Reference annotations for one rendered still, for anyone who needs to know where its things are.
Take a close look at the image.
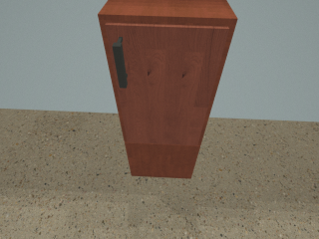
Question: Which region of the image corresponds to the cupboard door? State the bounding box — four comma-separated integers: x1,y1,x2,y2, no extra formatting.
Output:
105,22,229,146

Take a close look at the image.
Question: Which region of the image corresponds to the handle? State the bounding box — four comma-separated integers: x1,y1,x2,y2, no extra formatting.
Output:
112,37,128,89

